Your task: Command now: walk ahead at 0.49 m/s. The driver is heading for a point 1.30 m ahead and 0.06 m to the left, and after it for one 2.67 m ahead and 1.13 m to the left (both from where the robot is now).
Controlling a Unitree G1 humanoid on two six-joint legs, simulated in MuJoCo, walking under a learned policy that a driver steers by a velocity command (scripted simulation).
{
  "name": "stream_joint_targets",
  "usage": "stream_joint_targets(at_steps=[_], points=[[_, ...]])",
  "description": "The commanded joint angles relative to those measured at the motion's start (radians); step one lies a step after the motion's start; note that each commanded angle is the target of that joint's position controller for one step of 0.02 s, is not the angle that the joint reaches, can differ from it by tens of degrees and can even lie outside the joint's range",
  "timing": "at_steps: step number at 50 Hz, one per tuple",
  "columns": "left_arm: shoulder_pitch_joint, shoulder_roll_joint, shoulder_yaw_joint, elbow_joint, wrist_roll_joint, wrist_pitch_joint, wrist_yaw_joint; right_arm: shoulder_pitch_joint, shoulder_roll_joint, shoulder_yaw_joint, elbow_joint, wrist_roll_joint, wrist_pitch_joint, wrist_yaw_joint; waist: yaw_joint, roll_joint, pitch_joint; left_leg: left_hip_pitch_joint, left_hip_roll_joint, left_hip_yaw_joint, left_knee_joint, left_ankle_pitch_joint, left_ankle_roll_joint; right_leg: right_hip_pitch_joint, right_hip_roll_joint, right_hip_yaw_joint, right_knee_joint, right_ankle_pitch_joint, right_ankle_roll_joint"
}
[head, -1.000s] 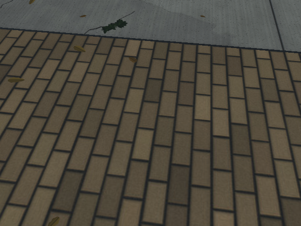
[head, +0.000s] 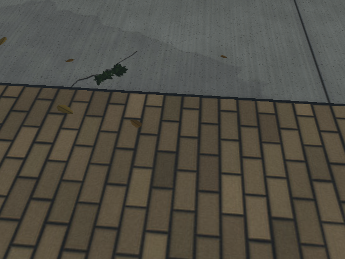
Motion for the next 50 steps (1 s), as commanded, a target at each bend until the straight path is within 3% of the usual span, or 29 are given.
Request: stream_joint_targets(at_steps=[1,5,10,12,13,14,15,16,17,18,19,20,22,23,25,28,32,36,38,40,41,42,43,44,45,46,47,48,50], points=[[0.033,0.045,0.013,-0.042,0.012,0.004,0.007,-0.041,-0.133,-0.021,-0.055,0.002,-0.017,-0.02,0.047,0.074,0.054,-0.106,0.28,-0.206,-0.203,0.073,0.171,-0.019,-0.042,0.002,-0.145,0.161,0.027],[-0.129,0.028,0.006,-0.084,0.003,-0.008,-0.006,0.039,-0.161,-0.026,-0.038,0.018,-0.004,-0.034,-0.012,0.077,0.054,-0.02,0.264,-0.158,-0.185,0.085,0.127,0.017,0.005,-0.038,-0.432,0.307,0.035],[-0.249,0.044,0.003,-0.134,-0.01,-0.017,-0.036,0.112,-0.17,-0.032,-0.005,0.027,0.017,-0.037,-0.047,0.092,0.081,0.145,0.329,-0.18,-0.111,0.059,0.112,0.011,0.033,-0.042,-0.581,0.214,0.014],[-0.221,0.067,0.011,-0.138,-0.01,-0.026,-0.046,0.101,-0.183,-0.038,-0.003,0.027,0.028,-0.039,-0.018,0.106,0.065,0.187,0.351,-0.193,-0.054,0.117,0.096,0.074,0.051,-0.053,-0.621,0.134,-0.014],[-0.161,0.087,0.021,-0.125,-0.009,-0.03,-0.047,0.08,-0.189,-0.039,-0.008,0.026,0.033,-0.039,0.022,0.116,0.033,0.187,0.341,-0.18,0.015,0.244,0.081,0.169,0.077,-0.076,-0.643,0.107,-0.032],[-0.021,0.126,0.045,-0.082,-0.008,-0.032,-0.044,0.064,-0.173,-0.033,-0.014,0.021,0.039,-0.039,0.09,0.104,-0.048,0.163,0.289,-0.137,0.18,0.402,0.058,0.35,0.11,-0.099,-0.662,0.102,-0.058],[0.186,0.204,0.072,-0.034,0.001,-0.034,-0.036,0.055,-0.133,-0.014,-0.039,0.005,0.038,-0.038,0.166,0.033,-0.2,0.0,0.226,-0.076,0.473,0.324,0.02,0.653,-0.012,0.036,-0.638,0.123,-0.122],[0.302,0.304,0.097,-0.006,0.01,-0.024,-0.037,0.165,-0.012,0.021,-0.048,0.007,0.014,-0.029,0.139,-0.225,-0.333,-0.432,0.048,-0.017,0.865,-0.102,-0.058,1.04,-0.246,0.482,-0.717,-0.034,-0.276],[0.303,0.211,0.071,-0.007,0.009,-0.024,-0.039,0.144,-0.075,0.008,-0.036,0.023,-0.012,-0.025,0.149,-0.205,-0.368,-0.56,0.055,-0.172,1.023,-0.406,-0.043,1.051,-0.276,0.679,-0.834,-0.099,-0.282],[0.206,0.159,0.052,-0.025,0.005,-0.026,-0.039,0.058,-0.157,-0.013,-0.066,0.048,-0.026,-0.021,0.128,-0.145,-0.225,-0.633,0.115,-0.183,1.065,-0.344,-0.02,0.927,-0.248,0.537,-0.841,-0.082,-0.232],[0.108,0.125,0.039,-0.05,0.006,-0.024,-0.04,-0.005,-0.162,-0.015,-0.083,0.048,-0.027,-0.026,0.096,-0.066,-0.148,-0.602,0.172,-0.152,1.031,-0.25,-0.015,0.782,-0.208,0.395,-0.861,0.005,-0.205],[0.048,0.096,0.03,-0.057,0.011,-0.024,-0.046,-0.038,-0.147,-0.019,-0.089,0.032,-0.021,-0.031,0.069,-0.014,-0.081,-0.565,0.203,-0.14,0.964,-0.185,-0.02,0.654,-0.166,0.302,-0.901,0.076,-0.193],[0.021,0.064,0.021,-0.047,0.018,-0.029,-0.053,-0.006,-0.11,-0.024,-0.08,0.022,0.009,-0.036,0.019,-0.042,-0.045,-0.458,0.236,-0.138,0.878,-0.118,-0.029,0.528,-0.106,0.19,-0.96,0.146,-0.174],[0.039,0.072,0.023,-0.034,0.017,-0.032,-0.053,0.008,-0.091,-0.022,-0.075,0.021,0.02,-0.038,0.01,-0.039,-0.035,-0.447,0.236,-0.128,0.859,-0.102,-0.036,0.504,-0.095,0.155,-0.976,0.195,-0.182],[0.077,0.102,0.032,-0.011,0.017,-0.034,-0.045,-0.03,-0.09,-0.026,-0.092,0.016,0.03,-0.041,0.007,-0.02,-0.007,-0.497,0.24,-0.122,0.793,-0.039,-0.053,0.504,-0.092,0.108,-0.997,0.28,-0.193],[0.127,0.114,0.034,0.012,0.015,-0.023,-0.027,-0.146,-0.083,-0.029,-0.131,0.009,0.029,-0.04,0.031,-0.011,0.02,-0.571,0.239,-0.117,0.623,0.095,-0.072,0.544,-0.085,0.063,-1.012,0.316,-0.183],[0.182,0.128,0.035,0.037,0.005,-0.015,-0.014,-0.288,-0.064,-0.021,-0.168,0.015,0.021,-0.028,0.075,-0.019,0.051,-0.527,0.204,-0.08,0.398,0.236,-0.072,0.564,-0.063,0.009,-1.03,0.256,-0.157],[0.245,0.134,0.04,0.077,-0.002,-0.001,-0.01,-0.393,-0.067,-0.016,-0.207,0.025,0.013,-0.01,0.105,-0.021,0.091,-0.548,0.186,-0.075,0.291,0.204,-0.057,0.679,-0.106,0.012,-0.998,0.24,-0.154],[0.247,0.141,0.045,0.087,-0.005,0.008,-0.005,-0.416,-0.075,-0.017,-0.225,0.027,0.006,0.003,0.097,-0.025,0.096,-0.546,0.18,-0.076,0.257,0.145,-0.036,0.737,-0.134,0.018,-0.959,0.277,-0.145],[0.225,0.155,0.052,0.087,-0.006,0.016,-0.001,-0.378,-0.098,-0.025,-0.222,0.027,-0.001,0.01,0.064,-0.04,0.066,-0.453,0.155,-0.056,0.231,0.074,-0.011,0.762,-0.144,0.014,-0.898,0.4,-0.128],[0.203,0.164,0.054,0.082,-0.005,0.021,-0.001,-0.313,-0.12,-0.037,-0.206,0.026,-0.003,0.009,0.024,-0.056,0.023,-0.339,0.122,-0.027,0.223,0.051,0.005,0.756,-0.131,-0.001,-0.824,0.562,-0.115],[0.184,0.152,0.049,0.077,-0.002,0.027,-0.001,-0.169,-0.156,-0.06,-0.161,0.024,-0.003,0.005,-0.048,-0.048,-0.059,-0.145,0.085,0.002,0.209,0.059,0.029,0.718,-0.084,-0.037,-0.661,0.692,-0.093],[0.179,0.124,0.036,0.059,0.009,0.027,-0.002,0.023,-0.219,-0.084,-0.111,0.017,-0.002,-0.005,-0.118,0.004,-0.193,0.162,0.18,-0.104,0.244,0.083,0.08,0.542,-0.029,-0.076,-0.398,0.567,-0.059],[0.297,0.006,0.0,0.047,0.014,0.007,-0.014,0.15,-0.321,-0.109,-0.085,0.0,0.005,-0.01,-0.086,0.249,-0.347,0.565,0.441,-0.564,0.181,-0.058,0.243,0.12,0.146,-0.104,0.018,0.083,0.019],[0.287,0.03,0.002,0.065,-0.002,-0.022,-0.021,0.148,-0.249,-0.084,-0.084,0.008,0.007,-0.007,-0.091,0.281,-0.412,0.598,0.493,-0.815,0.027,-0.138,0.269,-0.019,0.18,0.053,0.181,-0.36,0.01],[0.191,0.119,0.027,0.035,-0.03,-0.037,-0.024,0.058,-0.195,-0.068,-0.096,0.017,0.004,-0.008,-0.077,0.224,-0.251,0.468,0.459,-0.673,0.014,-0.161,0.209,-0.111,0.115,0.065,0.238,-0.315,-0.011],[0.118,0.131,0.029,0.014,-0.034,-0.042,-0.019,-0.037,-0.158,-0.056,-0.12,0.017,0.004,-0.009,-0.047,0.147,-0.153,0.305,0.422,-0.527,-0.007,-0.102,0.171,-0.099,0.055,0.032,0.2,-0.215,-0.021],[0.081,0.123,0.034,0.009,-0.02,-0.036,-0.011,-0.103,-0.125,-0.045,-0.128,0.01,0.003,-0.004,-0.015,0.09,-0.079,0.152,0.38,-0.424,-0.043,-0.028,0.15,-0.053,0.017,0.013,0.132,-0.14,-0.018],[0.12,0.082,0.04,0.018,-0.007,-0.006,-0.003,-0.135,-0.09,-0.035,-0.12,-0.004,-0.003,0.003,0.042,0.126,-0.043,0.0,0.321,-0.312,-0.107,0.029,0.128,0.065,-0.023,0.017,0.044,-0.065,-0.016]])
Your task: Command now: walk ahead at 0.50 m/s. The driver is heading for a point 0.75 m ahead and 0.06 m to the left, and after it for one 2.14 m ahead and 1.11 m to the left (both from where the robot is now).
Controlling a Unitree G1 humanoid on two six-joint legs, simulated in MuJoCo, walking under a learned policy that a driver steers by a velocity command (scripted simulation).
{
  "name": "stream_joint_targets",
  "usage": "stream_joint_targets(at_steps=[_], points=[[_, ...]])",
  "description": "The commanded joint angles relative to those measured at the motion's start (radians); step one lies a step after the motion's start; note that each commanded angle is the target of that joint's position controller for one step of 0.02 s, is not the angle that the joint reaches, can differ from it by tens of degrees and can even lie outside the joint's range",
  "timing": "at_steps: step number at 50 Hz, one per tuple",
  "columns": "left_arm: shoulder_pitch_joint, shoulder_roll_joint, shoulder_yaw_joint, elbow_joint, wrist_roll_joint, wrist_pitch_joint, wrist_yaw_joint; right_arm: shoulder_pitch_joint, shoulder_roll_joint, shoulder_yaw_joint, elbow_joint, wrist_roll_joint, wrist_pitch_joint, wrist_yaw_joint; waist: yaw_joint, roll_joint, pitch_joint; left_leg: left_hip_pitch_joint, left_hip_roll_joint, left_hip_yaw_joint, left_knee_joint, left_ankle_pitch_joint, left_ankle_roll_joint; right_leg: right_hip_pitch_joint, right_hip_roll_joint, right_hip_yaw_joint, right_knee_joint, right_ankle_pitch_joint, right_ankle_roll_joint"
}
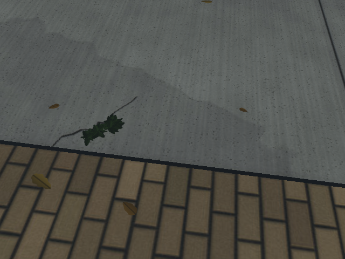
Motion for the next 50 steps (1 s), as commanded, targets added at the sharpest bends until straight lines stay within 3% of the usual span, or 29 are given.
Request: stream_joint_targets(at_steps=[1,4,6,10,15,18,19,20,21,22,23,24,25,26,28,30,33,39,43,45,47,48,49,50], points=[[0.048,0.051,0.023,-0.048,0.007,0.01,0.011,0.02,-0.081,-0.013,-0.025,-0.008,-0.017,0.003,0.022,0.116,-0.057,0.135,0.25,-0.278,-0.298,0.084,0.164,-0.141,-0.094,0.036,-0.028,0.094,-0.002],[-0.03,0.057,0.03,-0.08,0.016,0.023,0.016,0.074,-0.125,-0.023,0.003,-0.007,-0.02,-0.014,0.018,0.088,-0.013,0.139,0.249,-0.222,-0.335,0.171,0.178,-0.228,-0.103,0.029,-0.149,0.206,0.025],[-0.105,0.054,0.031,-0.104,0.021,0.02,0.014,0.111,-0.13,-0.022,0.017,-0.004,-0.013,-0.027,0.0,0.08,0.0,0.179,0.244,-0.196,-0.34,0.201,0.167,-0.281,-0.101,0.026,-0.262,0.307,0.037],[-0.24,0.03,0.02,-0.14,0.015,0.012,-0.001,0.169,-0.139,-0.021,0.039,0.006,-0.005,-0.038,-0.042,0.086,0.025,0.217,0.218,-0.136,-0.349,0.179,0.134,-0.252,-0.064,-0.009,-0.491,0.46,0.038],[-0.375,0.031,0.009,-0.191,0.004,0.001,-0.029,0.251,-0.15,-0.027,0.083,0.014,0.014,-0.042,-0.083,0.084,0.07,0.368,0.271,-0.139,-0.296,0.182,0.133,-0.282,-0.036,-0.022,-0.627,0.403,0.022],[-0.359,0.057,0.014,-0.203,0.001,-0.009,-0.044,0.239,-0.166,-0.036,0.092,0.018,0.028,-0.048,-0.05,0.105,0.052,0.432,0.305,-0.145,-0.22,0.309,0.112,-0.213,-0.012,-0.034,-0.673,0.298,-0.015],[-0.305,0.078,0.024,-0.191,0.002,-0.011,-0.045,0.218,-0.175,-0.039,0.087,0.018,0.031,-0.049,-0.015,0.119,0.017,0.431,0.298,-0.134,-0.162,0.453,0.1,-0.115,0.016,-0.057,-0.683,0.271,-0.032],[-0.188,0.108,0.042,-0.157,0.006,-0.012,-0.042,0.191,-0.173,-0.038,0.081,0.019,0.036,-0.049,0.051,0.119,-0.052,0.407,0.262,-0.101,-0.03,0.611,0.08,0.055,0.053,-0.088,-0.704,0.279,-0.055],[-0.006,0.164,0.068,-0.102,0.011,-0.012,-0.034,0.183,-0.145,-0.026,0.069,0.012,0.037,-0.048,0.123,0.091,-0.171,0.286,0.204,-0.06,0.191,0.589,0.048,0.331,0.024,-0.052,-0.679,0.311,-0.095],[0.152,0.265,0.092,-0.074,0.032,-0.009,-0.026,0.269,-0.056,0.002,0.047,-0.001,0.025,-0.041,0.121,-0.101,-0.344,-0.081,0.081,-0.009,0.589,0.213,-0.016,0.747,-0.239,0.325,-0.681,0.264,-0.226],[0.175,0.233,0.079,-0.062,0.019,-0.004,-0.029,0.298,-0.017,0.017,0.061,0.01,-0.001,-0.032,0.11,-0.248,-0.44,-0.308,-0.033,-0.112,0.818,-0.405,-0.037,0.877,-0.359,0.7,-0.854,0.14,-0.316],[0.108,0.166,0.056,-0.073,0.012,-0.005,-0.029,0.215,-0.122,-0.01,0.045,0.036,-0.022,-0.027,0.113,-0.168,-0.319,-0.41,0.037,-0.184,0.909,-0.387,-0.014,0.781,-0.32,0.612,-0.878,0.071,-0.261],[0.02,0.127,0.044,-0.095,0.014,-0.004,-0.026,0.129,-0.143,-0.014,0.019,0.049,-0.031,-0.027,0.093,-0.109,-0.202,-0.429,0.091,-0.154,0.895,-0.301,0.001,0.632,-0.284,0.46,-0.895,0.107,-0.22],[-0.053,0.101,0.034,-0.105,0.021,-0.005,-0.029,0.088,-0.132,-0.017,0.013,0.04,-0.028,-0.033,0.059,-0.031,-0.119,-0.39,0.135,-0.131,0.826,-0.218,-0.001,0.472,-0.242,0.35,-0.934,0.186,-0.199],[-0.104,0.061,0.022,-0.103,0.034,-0.012,-0.036,0.114,-0.101,-0.025,0.023,0.022,0.0,-0.041,-0.002,-0.047,-0.067,-0.273,0.181,-0.137,0.724,-0.139,-0.005,0.302,-0.183,0.233,-0.999,0.252,-0.175],[-0.084,0.076,0.027,-0.084,0.033,-0.019,-0.032,0.143,-0.061,-0.023,0.036,0.025,0.025,-0.044,-0.021,-0.046,-0.046,-0.257,0.188,-0.13,0.679,-0.103,-0.017,0.252,-0.177,0.156,-1.044,0.297,-0.183],[-0.039,0.109,0.037,-0.057,0.042,-0.023,-0.013,0.056,-0.071,-0.03,0.007,0.022,0.038,-0.046,-0.008,-0.023,-0.003,-0.363,0.187,-0.157,0.564,0.034,-0.033,0.275,-0.18,0.075,-1.078,0.351,-0.176],[0.003,0.118,0.035,-0.034,0.034,-0.018,0.01,-0.106,-0.047,-0.023,-0.05,0.018,0.031,-0.021,0.04,-0.021,0.039,-0.359,0.138,-0.114,0.28,0.276,-0.03,0.335,-0.16,-0.095,-1.101,0.378,-0.12],[0.066,0.129,0.041,-0.003,0.024,0.002,0.016,-0.204,-0.033,-0.012,-0.108,0.019,0.032,0.002,0.076,-0.006,0.077,-0.417,0.128,-0.077,0.186,0.215,-0.01,0.494,-0.208,-0.145,-1.05,0.442,-0.109],[0.064,0.144,0.048,-0.001,0.017,0.017,0.019,-0.225,-0.04,-0.012,-0.139,0.021,0.033,0.016,0.069,-0.018,0.079,-0.414,0.114,-0.043,0.165,0.12,0.01,0.554,-0.232,-0.164,-0.991,0.551,-0.096],[0.029,0.173,0.056,-0.016,0.012,0.03,0.026,-0.185,-0.07,-0.026,-0.155,0.021,0.035,0.026,0.027,-0.054,0.03,-0.295,0.059,0.023,0.162,0.012,0.043,0.571,-0.235,-0.198,-0.868,0.878,-0.073],[0.014,0.187,0.06,-0.024,0.011,0.038,0.031,-0.108,-0.098,-0.041,-0.146,0.021,0.037,0.028,-0.019,-0.073,-0.025,-0.177,0.017,0.054,0.165,-0.029,0.064,0.561,-0.227,-0.215,-0.746,1.041,-0.058],[-0.013,0.187,0.058,-0.037,0.011,0.048,0.036,0.048,-0.148,-0.071,-0.11,0.021,0.037,0.024,-0.104,-0.056,-0.098,0.026,-0.033,0.067,0.1,0.028,0.093,0.501,-0.182,-0.241,-0.531,1.1,-0.025],[-0.011,0.178,0.05,-0.065,0.02,0.042,0.039,0.196,-0.241,-0.105,-0.083,0.013,0.04,0.004,-0.16,0.046,-0.198,0.331,0.068,-0.125,0.067,0.185,0.152,0.265,-0.129,-0.242,-0.22,0.834,0.032]])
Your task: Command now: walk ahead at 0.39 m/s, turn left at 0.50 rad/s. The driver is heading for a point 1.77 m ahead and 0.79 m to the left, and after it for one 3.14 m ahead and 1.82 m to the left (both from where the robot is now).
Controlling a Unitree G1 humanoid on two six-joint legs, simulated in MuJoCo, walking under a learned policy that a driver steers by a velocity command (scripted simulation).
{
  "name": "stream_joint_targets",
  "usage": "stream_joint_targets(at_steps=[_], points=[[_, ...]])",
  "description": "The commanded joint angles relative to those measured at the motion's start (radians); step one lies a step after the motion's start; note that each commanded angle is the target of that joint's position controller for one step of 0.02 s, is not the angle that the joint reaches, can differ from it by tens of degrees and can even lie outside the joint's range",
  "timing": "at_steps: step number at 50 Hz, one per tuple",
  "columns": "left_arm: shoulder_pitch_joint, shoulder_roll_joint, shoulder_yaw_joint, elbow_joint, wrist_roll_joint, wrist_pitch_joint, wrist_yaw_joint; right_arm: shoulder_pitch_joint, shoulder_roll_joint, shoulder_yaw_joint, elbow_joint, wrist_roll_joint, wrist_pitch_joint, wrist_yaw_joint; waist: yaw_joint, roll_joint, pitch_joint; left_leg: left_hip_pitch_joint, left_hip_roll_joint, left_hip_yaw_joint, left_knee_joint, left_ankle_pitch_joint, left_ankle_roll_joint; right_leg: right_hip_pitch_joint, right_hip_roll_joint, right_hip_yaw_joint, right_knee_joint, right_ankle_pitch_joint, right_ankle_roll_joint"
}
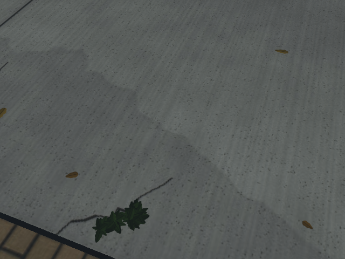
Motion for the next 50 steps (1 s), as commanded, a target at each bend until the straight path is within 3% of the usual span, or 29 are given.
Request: stream_joint_targets(at_steps=[1,2,3,4,5,6,7,9,11,14,20,22,24,25,26,27,28,29,30,33,37,40,44,45,46,47,48,49,50], points=[[0.055,0.025,-0.018,-0.137,0.043,-0.035,-0.007,0.298,-0.349,-0.101,-0.005,-0.014,-0.005,-0.027,-0.067,0.259,-0.307,0.865,0.314,-0.661,-0.097,0.328,0.293,-0.692,0.094,0.098,0.895,-0.07,0.026],[-0.007,0.102,-0.009,-0.141,0.004,-0.076,-0.023,0.345,-0.286,-0.081,-0.025,-0.018,-0.008,-0.028,-0.134,0.155,-0.459,0.933,0.364,-0.801,-0.178,0.426,0.34,-0.764,0.105,0.318,1.025,-0.169,0.014],[-0.098,0.132,0.0,-0.172,-0.027,-0.09,-0.028,0.291,-0.233,-0.067,-0.037,-0.021,-0.011,-0.032,-0.139,0.109,-0.35,0.853,0.321,-0.622,-0.163,0.535,0.284,-0.829,0.046,0.337,1.014,-0.098,-0.007],[-0.13,0.133,0.0,-0.174,-0.02,-0.092,-0.021,0.22,-0.19,-0.057,-0.052,-0.005,-0.013,-0.034,-0.108,0.015,-0.241,0.703,0.263,-0.485,-0.169,0.542,0.229,-0.82,-0.002,0.323,0.922,-0.014,-0.015],[-0.148,0.142,0.01,-0.172,0.004,-0.082,-0.009,0.156,-0.163,-0.05,-0.07,0.002,-0.008,-0.037,-0.073,-0.031,-0.166,0.546,0.228,-0.415,-0.196,0.534,0.196,-0.774,-0.028,0.308,0.848,0.034,-0.008],[-0.141,0.155,0.02,-0.178,0.011,-0.064,-0.004,0.122,-0.144,-0.041,-0.084,-0.007,-0.002,-0.042,-0.037,-0.03,-0.136,0.425,0.203,-0.375,-0.228,0.548,0.186,-0.7,-0.042,0.309,0.809,0.054,-0.006],[-0.127,0.146,0.023,-0.188,0.013,-0.047,-0.001,0.111,-0.152,-0.041,-0.093,-0.018,0.001,-0.043,-0.014,-0.018,-0.125,0.355,0.192,-0.361,-0.244,0.571,0.184,-0.657,-0.039,0.307,0.766,0.067,0.0],[-0.11,0.108,0.017,-0.2,0.018,-0.024,0.007,0.114,-0.187,-0.051,-0.099,-0.021,0.001,-0.05,0.005,0.007,-0.123,0.292,0.164,-0.313,-0.25,0.652,0.179,-0.633,-0.02,0.29,0.653,0.111,0.019],[-0.144,0.098,0.013,-0.218,0.023,-0.014,0.014,0.128,-0.21,-0.059,-0.102,-0.013,0.009,-0.062,-0.001,0.029,-0.14,0.283,0.14,-0.294,-0.238,0.654,0.157,-0.635,0.005,0.284,0.53,0.192,0.035],[-0.216,0.097,0.009,-0.244,0.02,-0.004,0.01,0.137,-0.209,-0.059,-0.111,0.003,0.038,-0.081,-0.027,0.067,-0.167,0.296,0.108,-0.299,-0.21,0.536,0.101,-0.616,0.034,0.295,0.384,0.333,0.046],[-0.333,0.121,0.011,-0.295,0.011,-0.005,-0.007,0.154,-0.204,-0.056,-0.127,-0.002,0.074,-0.099,-0.064,0.108,-0.129,0.361,0.117,-0.453,-0.144,0.308,0.071,-0.616,0.076,0.341,0.199,0.293,0.041],[-0.307,0.138,0.018,-0.296,0.01,-0.016,-0.012,0.132,-0.2,-0.053,-0.145,0.001,0.078,-0.101,-0.045,0.132,-0.124,0.381,0.108,-0.512,-0.108,0.274,0.058,-0.558,0.085,0.348,0.106,0.271,0.022],[-0.234,0.157,0.028,-0.282,0.013,-0.03,-0.014,0.088,-0.184,-0.044,-0.173,0.003,0.079,-0.103,0.007,0.126,-0.132,0.329,0.043,-0.506,-0.026,0.189,0.003,-0.366,0.045,0.344,-0.089,0.487,-0.019],[-0.189,0.222,0.042,-0.285,0.032,-0.029,-0.005,0.12,-0.13,-0.027,-0.192,-0.014,0.075,-0.101,-0.007,-0.007,-0.204,0.213,-0.03,-0.418,0.151,-0.042,-0.049,-0.17,-0.15,0.486,-0.07,0.744,-0.093],[-0.176,0.26,0.049,-0.278,0.06,-0.011,0.0,0.223,-0.107,-0.023,-0.204,-0.007,0.071,-0.102,-0.07,-0.287,-0.227,-0.022,-0.187,-0.27,0.345,-0.609,-0.115,-0.015,-0.357,0.753,-0.064,1.052,-0.296],[-0.154,0.201,0.04,-0.285,0.039,-0.004,-0.002,0.271,-0.206,-0.043,-0.182,-0.016,0.065,-0.093,-0.059,-0.271,-0.261,-0.089,-0.114,-0.243,0.559,-0.647,-0.161,-0.01,-0.43,0.841,-0.065,1.013,-0.369],[-0.18,0.15,0.026,-0.306,0.03,0.0,0.001,0.239,-0.255,-0.062,-0.165,-0.005,0.072,-0.089,-0.041,-0.176,-0.214,-0.108,-0.082,-0.231,0.657,-0.569,-0.185,-0.056,-0.364,0.706,-0.049,0.954,-0.336],[-0.212,0.13,0.02,-0.313,0.027,0.009,0.002,0.216,-0.246,-0.065,-0.154,0.001,0.088,-0.093,-0.046,-0.116,-0.176,-0.116,-0.061,-0.207,0.691,-0.5,-0.204,-0.105,-0.289,0.591,-0.047,0.867,-0.284],[-0.236,0.123,0.016,-0.319,0.019,0.018,0.005,0.197,-0.23,-0.063,-0.16,0.001,0.101,-0.096,-0.046,-0.108,-0.143,-0.122,-0.044,-0.197,0.695,-0.45,-0.214,-0.15,-0.253,0.534,-0.064,0.777,-0.258],[-0.245,0.152,0.024,-0.317,0.031,0.038,0.011,0.165,-0.151,-0.042,-0.194,0.011,0.113,-0.086,-0.042,-0.161,-0.102,-0.062,-0.029,-0.11,0.574,-0.361,-0.221,-0.234,-0.183,0.393,-0.125,0.685,-0.246],[-0.236,0.187,0.039,-0.317,0.025,0.048,0.016,0.115,-0.134,-0.03,-0.236,0.002,0.109,-0.076,-0.015,-0.194,-0.145,0.022,0.018,-0.077,0.371,-0.318,-0.211,-0.206,-0.229,0.337,-0.138,0.673,-0.269],[-0.239,0.21,0.048,-0.315,0.014,0.051,0.008,0.115,-0.15,-0.034,-0.248,0.001,0.112,-0.06,-0.013,-0.209,-0.146,0.112,0.024,-0.042,0.245,-0.289,-0.185,-0.228,-0.25,0.304,-0.14,0.598,-0.259],[-0.245,0.215,0.051,-0.302,-0.014,0.055,0.003,0.186,-0.155,-0.05,-0.231,-0.003,0.117,-0.042,-0.058,-0.188,-0.129,0.277,-0.013,0.014,-0.038,-0.147,-0.106,-0.281,-0.245,0.25,-0.047,0.446,-0.18],[-0.203,0.183,0.045,-0.281,-0.014,0.057,0.0,0.225,-0.175,-0.06,-0.218,-0.007,0.116,-0.048,-0.064,-0.134,-0.121,0.377,-0.02,-0.019,-0.124,-0.075,-0.072,-0.36,-0.21,0.201,0.041,0.354,-0.116],[-0.176,0.121,0.028,-0.287,0.015,0.06,-0.008,0.247,-0.27,-0.085,-0.227,-0.009,0.111,-0.063,-0.041,0.126,-0.096,0.495,0.178,-0.315,-0.228,0.151,0.008,-0.57,-0.098,0.085,0.308,0.105,-0.011],[-0.251,0.117,0.024,-0.355,0.037,0.053,-0.001,0.228,-0.359,-0.094,-0.262,-0.035,0.098,-0.064,-0.055,0.307,-0.075,0.465,0.383,-0.603,-0.252,0.305,0.199,-0.792,0.038,0.145,0.538,-0.186,0.038],[-0.308,0.158,0.036,-0.361,0.023,0.049,0.005,0.239,-0.306,-0.081,-0.258,-0.056,0.075,-0.059,-0.104,0.202,-0.118,0.422,0.367,-0.576,-0.272,0.223,0.227,-0.784,0.022,0.266,0.674,-0.175,0.024],[-0.289,0.171,0.043,-0.35,0.006,0.052,0.007,0.191,-0.269,-0.065,-0.252,-0.052,0.059,-0.059,-0.066,0.17,-0.094,0.399,0.309,-0.478,-0.264,0.174,0.169,-0.779,0.004,0.287,0.706,-0.086,0.008],[-0.25,0.17,0.048,-0.318,0.008,0.057,0.013,0.131,-0.233,-0.055,-0.255,-0.033,0.053,-0.063,-0.037,0.127,-0.091,0.39,0.25,-0.405,-0.25,0.131,0.109,-0.766,-0.008,0.292,0.694,-0.006,0.008]])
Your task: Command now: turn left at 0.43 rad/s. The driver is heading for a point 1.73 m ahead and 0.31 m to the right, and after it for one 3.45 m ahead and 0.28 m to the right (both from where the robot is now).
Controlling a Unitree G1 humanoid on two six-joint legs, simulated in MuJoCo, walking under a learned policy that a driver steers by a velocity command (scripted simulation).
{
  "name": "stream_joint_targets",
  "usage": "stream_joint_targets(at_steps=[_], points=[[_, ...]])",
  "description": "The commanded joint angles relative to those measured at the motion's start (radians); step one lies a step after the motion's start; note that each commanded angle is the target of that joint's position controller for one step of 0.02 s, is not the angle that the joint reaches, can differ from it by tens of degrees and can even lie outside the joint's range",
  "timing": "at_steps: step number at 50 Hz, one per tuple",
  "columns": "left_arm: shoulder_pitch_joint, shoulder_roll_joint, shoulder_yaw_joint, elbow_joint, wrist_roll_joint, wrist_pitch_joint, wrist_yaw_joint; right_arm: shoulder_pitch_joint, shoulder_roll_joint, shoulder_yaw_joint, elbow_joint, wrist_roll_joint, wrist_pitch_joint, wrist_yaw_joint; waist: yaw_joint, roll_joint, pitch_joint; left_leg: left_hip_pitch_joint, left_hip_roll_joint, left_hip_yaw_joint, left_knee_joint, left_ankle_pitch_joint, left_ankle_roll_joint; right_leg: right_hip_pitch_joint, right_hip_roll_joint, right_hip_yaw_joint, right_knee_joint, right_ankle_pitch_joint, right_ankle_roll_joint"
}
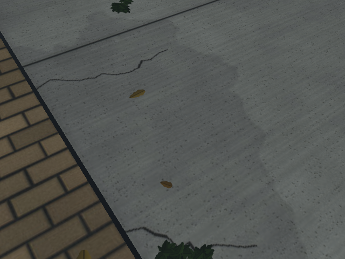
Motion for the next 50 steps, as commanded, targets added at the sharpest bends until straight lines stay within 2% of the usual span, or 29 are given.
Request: stream_joint_targets(at_steps=[1,2,4,8,12,14,15,16,17,18,19,20,21,22,24,26,28,31,33,34,35,36,37,38,39,40,42,46,50], points=[[-0.015,0.106,0.031,-0.061,0.004,-0.009,0.014,-0.057,-0.145,-0.034,-0.072,0.016,-0.038,-0.013,0.003,0.193,-0.114,0.184,0.248,-0.283,-0.236,0.366,0.17,-0.179,0.0,0.069,0.179,0.054,0.003],[0.001,0.1,0.03,-0.054,0.007,-0.008,0.012,-0.065,-0.128,-0.023,-0.072,0.015,-0.037,-0.018,0.013,0.2,-0.127,0.159,0.228,-0.252,-0.232,0.427,0.167,-0.13,0.01,0.059,0.203,0.095,0.013],[0.019,0.08,0.024,-0.049,-0.002,-0.008,0.005,-0.056,-0.11,-0.013,-0.065,0.005,-0.038,-0.024,0.015,0.185,-0.147,0.166,0.211,-0.219,-0.229,0.469,0.175,-0.085,0.019,0.052,0.188,0.143,0.024],[-0.021,0.039,0.001,-0.062,-0.004,-0.007,-0.005,-0.045,-0.109,-0.009,-0.046,0.004,-0.035,-0.029,-0.012,0.189,-0.127,0.198,0.207,-0.225,-0.225,0.386,0.177,-0.019,0.004,0.056,-0.069,0.152,0.031],[-0.019,0.052,-0.002,-0.064,-0.01,-0.01,-0.014,-0.043,-0.121,-0.008,-0.025,0.001,-0.029,-0.016,-0.033,0.194,-0.096,0.144,0.217,-0.271,-0.219,0.321,0.199,0.109,0.017,0.034,-0.246,0.091,0.02],[0.014,0.038,-0.009,-0.05,-0.012,-0.018,-0.022,-0.043,-0.1,0.003,-0.007,0.011,-0.027,-0.011,-0.019,0.177,-0.099,0.111,0.192,-0.29,-0.244,0.035,0.183,0.196,0.033,0.008,-0.39,0.153,0.001],[0.037,0.031,-0.011,-0.038,-0.011,-0.025,-0.027,-0.046,-0.106,0.003,0.0,0.02,-0.026,-0.011,-0.003,0.171,-0.08,0.065,0.171,-0.296,-0.253,-0.128,0.164,0.261,0.057,-0.027,-0.487,0.218,-0.016],[0.058,0.04,-0.01,-0.026,-0.007,-0.032,-0.028,-0.029,-0.113,0.003,0.009,0.02,-0.027,-0.011,-0.002,0.157,-0.071,0.021,0.148,-0.303,-0.25,-0.244,0.142,0.316,0.066,-0.032,-0.499,0.218,-0.037],[0.099,0.054,-0.009,-0.022,-0.005,-0.042,-0.026,-0.035,-0.098,0.009,0.008,0.013,-0.033,-0.011,0.012,0.134,-0.072,-0.039,0.123,-0.301,-0.207,-0.315,0.115,0.374,0.019,0.025,-0.49,0.181,-0.073],[0.162,0.09,-0.004,-0.012,-0.005,-0.05,-0.023,-0.056,-0.06,0.019,-0.006,0.003,-0.045,-0.007,0.022,0.045,-0.067,-0.128,0.066,-0.234,-0.083,-0.329,0.078,0.425,-0.075,0.123,-0.522,0.148,-0.128],[0.219,0.153,0.018,0.024,-0.005,-0.058,-0.028,-0.083,-0.039,0.019,-0.033,0.016,-0.059,-0.007,0.025,-0.153,-0.039,-0.245,-0.057,-0.021,0.091,-0.27,0.019,0.416,-0.157,0.303,-0.633,-0.112,-0.218],[0.227,0.163,0.022,0.016,-0.004,-0.069,-0.032,-0.139,-0.081,0.008,-0.049,0.029,-0.077,-0.008,0.06,-0.213,0.033,-0.346,-0.052,0.034,0.233,-0.231,-0.005,0.416,-0.285,0.523,-0.773,-0.206,-0.299],[0.243,0.139,0.015,0.019,0.007,-0.079,-0.024,-0.196,-0.114,-0.007,-0.065,0.044,-0.088,-0.007,0.087,-0.187,0.082,-0.441,-0.004,-0.021,0.377,-0.269,-0.008,0.423,-0.335,0.601,-0.809,-0.186,-0.331],[0.234,0.124,0.009,0.016,0.003,-0.089,-0.019,-0.167,-0.107,-0.013,-0.053,0.047,-0.093,-0.003,0.063,-0.134,0.081,-0.485,0.021,-0.042,0.453,-0.255,-0.007,0.452,-0.319,0.57,-0.8,-0.149,-0.323],[0.222,0.107,0.004,0.013,-0.016,-0.096,-0.015,-0.148,-0.068,-0.006,-0.044,0.038,-0.105,0.012,0.05,-0.087,0.059,-0.533,0.067,-0.041,0.436,-0.135,-0.005,0.522,-0.268,0.453,-0.799,-0.033,-0.28],[0.203,0.099,0.003,0.01,-0.018,-0.091,-0.018,-0.173,-0.035,0.004,-0.04,0.03,-0.116,0.026,0.058,-0.085,0.035,-0.404,0.061,0.019,0.288,-0.037,-0.018,0.469,-0.185,0.287,-0.804,0.148,-0.234],[0.202,0.112,0.007,0.006,-0.021,-0.084,-0.023,-0.187,-0.002,0.016,-0.042,0.028,-0.12,0.04,0.063,-0.107,0.008,-0.228,0.034,0.066,0.155,0.024,-0.032,0.378,-0.135,0.176,-0.795,0.244,-0.217],[0.223,0.149,0.017,0.009,-0.036,-0.08,-0.033,-0.16,-0.038,0.008,-0.04,0.04,-0.113,0.046,0.047,-0.112,0.003,-0.073,0.019,0.079,0.035,0.089,-0.03,0.312,-0.169,0.173,-0.777,0.23,-0.223],[0.213,0.144,0.013,0.01,-0.038,-0.078,-0.035,-0.068,-0.072,-0.009,-0.009,0.04,-0.108,0.039,-0.01,-0.086,-0.009,0.08,0.001,0.093,-0.028,0.132,-0.008,0.258,-0.174,0.16,-0.715,0.256,-0.198],[0.217,0.12,0.002,0.014,-0.033,-0.08,-0.037,0.028,-0.103,-0.027,0.017,0.041,-0.106,0.029,-0.058,-0.065,-0.041,0.215,-0.009,0.086,-0.047,0.116,0.012,0.21,-0.147,0.14,-0.611,0.35,-0.175],[0.209,0.064,-0.018,0.008,-0.023,-0.084,-0.039,0.164,-0.154,-0.049,0.04,0.037,-0.108,0.015,-0.131,0.015,-0.117,0.394,0.085,-0.025,-0.082,0.078,0.048,0.121,-0.078,0.07,-0.364,0.368,-0.127],[0.244,-0.035,-0.049,-0.044,-0.015,-0.098,-0.034,0.272,-0.281,-0.071,0.042,0.007,-0.106,0.006,-0.132,0.326,-0.239,0.612,0.373,-0.481,-0.221,-0.124,0.182,-0.156,0.054,-0.015,0.053,0.065,-0.049],[0.232,0.039,-0.03,-0.046,-0.042,-0.111,-0.025,0.287,-0.236,-0.058,0.052,0.005,-0.118,0.014,-0.14,0.309,-0.25,0.552,0.424,-0.74,-0.356,-0.32,0.245,-0.256,0.08,0.135,0.255,-0.067,-0.052],[0.203,0.095,-0.011,-0.051,-0.062,-0.114,-0.027,0.222,-0.178,-0.035,0.052,0.014,-0.128,0.018,-0.11,0.248,-0.13,0.472,0.415,-0.612,-0.357,-0.365,0.214,-0.324,0.028,0.167,0.316,0.001,-0.077],[0.173,0.096,-0.01,-0.049,-0.058,-0.111,-0.029,0.163,-0.13,-0.021,0.048,0.018,-0.132,0.018,-0.084,0.204,-0.07,0.392,0.366,-0.476,-0.361,-0.286,0.177,-0.317,-0.012,0.147,0.3,0.093,-0.09],[0.162,0.082,-0.009,-0.043,-0.045,-0.107,-0.029,0.112,-0.101,-0.012,0.049,0.013,-0.134,0.018,-0.059,0.165,-0.035,0.325,0.323,-0.371,-0.377,-0.172,0.153,-0.292,-0.036,0.146,0.259,0.169,-0.09],[0.18,0.062,-0.004,-0.027,-0.039,-0.086,-0.037,0.062,-0.071,-0.006,0.053,0.002,-0.145,0.016,-0.02,0.175,-0.015,0.241,0.266,-0.205,-0.414,0.012,0.12,-0.211,-0.061,0.146,0.21,0.265,-0.083],[0.142,0.021,-0.008,-0.038,-0.035,-0.063,-0.042,0.085,-0.081,-0.016,0.088,-0.001,-0.161,0.005,-0.014,0.106,0.008,0.245,0.26,-0.041,-0.442,0.257,0.129,-0.268,-0.045,0.16,0.139,0.38,-0.055],[0.03,0.004,-0.018,-0.082,-0.027,-0.069,-0.056,0.08,-0.097,-0.019,0.107,0.002,-0.153,-0.008,-0.036,0.099,0.042,0.251,0.242,0.091,-0.463,0.328,0.113,-0.258,-0.031,0.108,-0.102,0.545,-0.043]])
